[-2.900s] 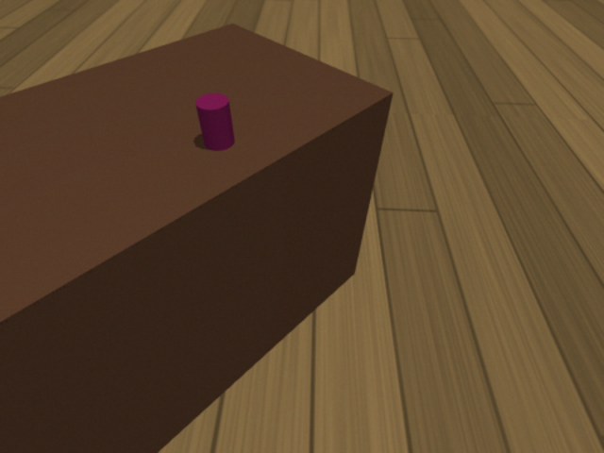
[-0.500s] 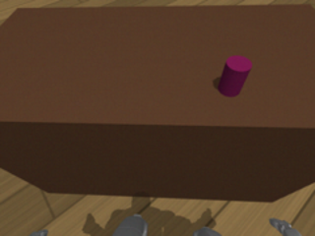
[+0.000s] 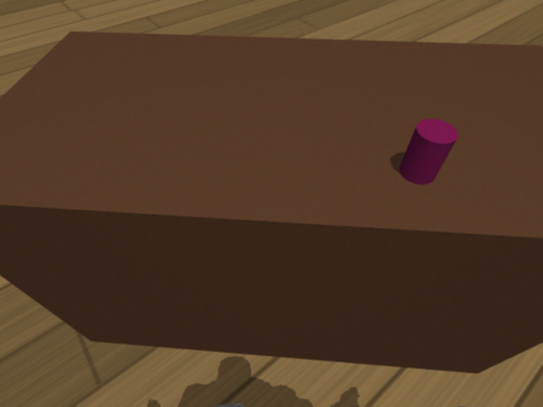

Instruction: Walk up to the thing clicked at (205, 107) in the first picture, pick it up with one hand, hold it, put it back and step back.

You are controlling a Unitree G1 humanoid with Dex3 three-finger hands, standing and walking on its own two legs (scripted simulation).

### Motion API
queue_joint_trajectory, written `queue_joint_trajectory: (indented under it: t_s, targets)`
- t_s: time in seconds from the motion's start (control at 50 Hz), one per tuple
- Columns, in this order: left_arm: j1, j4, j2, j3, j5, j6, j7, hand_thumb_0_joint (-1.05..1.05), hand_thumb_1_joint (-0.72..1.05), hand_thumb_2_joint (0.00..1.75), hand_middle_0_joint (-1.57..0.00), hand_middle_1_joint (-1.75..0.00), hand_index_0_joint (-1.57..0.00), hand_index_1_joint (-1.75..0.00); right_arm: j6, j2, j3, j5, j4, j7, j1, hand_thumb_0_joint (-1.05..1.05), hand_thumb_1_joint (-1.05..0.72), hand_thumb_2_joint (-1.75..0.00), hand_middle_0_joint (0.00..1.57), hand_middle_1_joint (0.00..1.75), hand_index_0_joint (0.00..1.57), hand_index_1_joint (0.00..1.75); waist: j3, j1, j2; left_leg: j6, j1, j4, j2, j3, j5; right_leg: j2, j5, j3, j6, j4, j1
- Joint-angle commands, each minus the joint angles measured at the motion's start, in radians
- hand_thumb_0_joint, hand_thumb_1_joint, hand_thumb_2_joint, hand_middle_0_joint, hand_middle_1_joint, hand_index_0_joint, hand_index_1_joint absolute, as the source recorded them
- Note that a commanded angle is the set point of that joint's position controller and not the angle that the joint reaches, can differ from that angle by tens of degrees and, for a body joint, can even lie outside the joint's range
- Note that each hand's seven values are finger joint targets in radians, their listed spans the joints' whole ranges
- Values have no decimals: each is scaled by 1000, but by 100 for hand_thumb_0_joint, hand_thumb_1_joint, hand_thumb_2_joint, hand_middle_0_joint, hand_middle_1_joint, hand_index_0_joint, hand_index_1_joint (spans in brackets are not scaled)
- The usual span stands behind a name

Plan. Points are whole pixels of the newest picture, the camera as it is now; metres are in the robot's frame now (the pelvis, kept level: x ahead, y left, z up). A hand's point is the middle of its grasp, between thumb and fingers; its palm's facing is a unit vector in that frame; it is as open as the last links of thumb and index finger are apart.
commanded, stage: walk up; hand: right
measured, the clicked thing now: (426, 152) +0.51 -0.24 +0.09
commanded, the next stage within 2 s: stand in 1.08 s
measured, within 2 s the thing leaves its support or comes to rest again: neither
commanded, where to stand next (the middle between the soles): +0.07 -0.01 m, yaw -3 degrees
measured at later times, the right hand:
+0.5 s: hand out of the picture +0.11 -0.27 -0.12, palm faces -0.01 +0.93 -0.36, open 7.4 cm
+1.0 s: hand out of the picture +0.10 -0.26 -0.13, palm faces +0.02 +0.94 -0.33, open 7.4 cm
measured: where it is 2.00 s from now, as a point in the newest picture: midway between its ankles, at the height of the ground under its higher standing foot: outside the picture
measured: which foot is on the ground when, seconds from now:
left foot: down 0.00-1.00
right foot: down 0.00-1.00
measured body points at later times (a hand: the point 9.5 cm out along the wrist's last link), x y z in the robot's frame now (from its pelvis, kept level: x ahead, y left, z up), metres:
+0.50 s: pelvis +0.01 -0.01 +0.02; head +0.01 +0.00 +0.47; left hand +0.10 +0.30 -0.11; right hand +0.11 -0.31 -0.10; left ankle +0.03 +0.10 -0.72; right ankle -0.01 -0.15 -0.72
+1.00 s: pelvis +0.02 -0.01 +0.02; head +0.02 +0.00 +0.47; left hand +0.10 +0.30 -0.11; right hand +0.10 -0.31 -0.11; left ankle +0.03 +0.10 -0.72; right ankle -0.01 -0.15 -0.72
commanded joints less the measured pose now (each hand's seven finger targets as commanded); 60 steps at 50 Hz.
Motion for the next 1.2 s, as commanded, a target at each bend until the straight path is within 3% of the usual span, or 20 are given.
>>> queue_joint_trajectory:
  t_s: [0.0,0.02,0.06,0.08,0.12,0.16,0.24,0.34,0.42,0.54,0.58,0.7,0.86,1.04,1.06,1.1,1.18]
  targets:
    - [-118,-96,235,42,-6,-33,6,0,90,90,-20,-30,-20,-30,-55,-219,-65,-1,-29,-18,6,0,-90,-90,20,30,20,30,-87,-54,-76,24,172,-211,71,-128,115,-178,161,162,-133,-124,-91]
    - [-103,-90,207,34,-18,-32,5,0,90,90,-20,-30,-20,-30,-62,-235,-66,-1,-29,-14,-34,0,-90,-90,20,30,20,30,-90,-26,-29,61,165,-244,132,-216,218,-88,161,85,-78,-72,-83]
    - [-57,-57,200,29,-15,-30,3,0,90,90,-20,-30,-20,-30,-61,-238,-59,1,-35,-9,-70,0,-90,-90,20,30,20,30,-121,3,-43,120,159,-283,214,-293,137,-35,12,52,-55,-67,-54]
    - [-46,-33,208,31,-15,-31,5,0,90,90,-20,-30,-20,-30,-59,-234,-53,6,-23,-7,-83,0,-90,-90,20,30,20,30,-94,14,-45,112,103,-279,206,-275,133,-41,-9,65,-63,-111,-4]
    - [-73,-29,222,32,-14,-37,4,0,90,90,-20,-30,-20,-30,-55,-206,-43,6,-8,-6,-97,0,-90,-90,20,30,20,30,-76,6,-59,47,63,-259,124,-161,195,-82,104,111,-81,-177,67]
    - [-90,-21,240,30,-19,-38,7,0,90,90,-20,-30,-20,-30,-54,-200,-42,5,18,-9,-94,0,-90,-90,20,30,20,30,-80,-8,-34,19,110,-248,89,-108,246,-119,208,138,-94,-178,56]
    - [-113,10,220,18,-23,-34,10,0,90,90,-20,-30,-20,-30,-52,-196,-41,8,52,-8,-123,0,-90,-90,20,30,20,30,-119,0,-5,29,176,-275,114,-121,315,-98,231,99,-74,-194,76]
    - [-165,32,228,14,-16,-28,8,0,90,90,-20,-30,-20,-30,-43,-192,-42,5,84,-6,-151,0,-90,-90,20,30,20,30,-93,-15,-31,16,168,-334,103,-101,178,-107,161,114,-71,-253,81]
    - [-182,58,215,10,-15,-27,6,0,90,90,-20,-30,-20,-30,-44,-188,-36,5,109,-5,-168,0,-90,-90,20,30,20,30,-99,-9,-28,15,174,-366,113,-104,191,-99,174,104,-61,-277,116]
    - [-199,95,213,12,-16,-25,6,0,90,90,-20,-30,-20,-30,-46,-186,-33,5,141,-7,-173,0,-90,-90,20,30,20,30,-130,-7,-31,8,228,-368,116,-82,318,-106,257,105,-55,-297,153]
    - [-200,103,211,13,-17,-22,7,0,90,90,-20,-30,-20,-30,-44,-188,-33,4,149,-8,-179,0,-90,-90,20,30,20,30,-119,-5,-28,7,236,-367,115,-75,317,-104,248,105,-54,-307,142]
    - [-212,121,197,10,-13,-13,4,0,90,90,-20,-30,-20,-30,-41,-195,-36,1,172,-11,-177,0,-90,-90,20,30,20,30,-99,-9,-2,9,209,-436,131,-102,189,-87,182,89,-50,-307,148]
    - [-210,142,199,13,-12,-14,8,0,90,90,-20,-30,-20,-30,-41,-185,-38,5,185,-15,-166,0,-90,-90,20,30,20,30,-135,-13,-43,3,274,-392,123,-64,370,-104,303,100,-44,-327,174]
    - [-218,146,193,13,-11,-9,11,0,90,90,-20,-30,-20,-30,-34,-173,-38,-1,190,-14,-175,0,-90,-90,20,30,20,30,-90,-11,-37,-2,269,-414,119,-58,311,-97,252,103,-41,-338,134]
    - [-225,139,180,7,-18,-6,11,0,90,90,-20,-30,-20,-30,-40,-162,-28,10,183,-18,-190,0,-90,-90,20,30,20,30,-76,-19,-59,-5,267,-416,143,-79,456,-109,348,106,-37,-336,141]
    - [-214,137,180,9,-23,-6,12,0,90,90,-20,-30,-20,-30,-45,-171,-30,12,190,-20,-176,0,-90,-90,20,30,20,30,-125,-18,-52,-7,305,-402,151,-72,557,-110,425,98,-33,-323,178]
    - [-207,134,173,10,-22,-2,9,0,90,90,-20,-30,-20,-30,-46,-177,-28,12,195,-24,-181,0,-90,-90,20,30,20,30,-168,-15,-21,-12,330,-407,149,-61,538,-111,413,98,-30,-335,212]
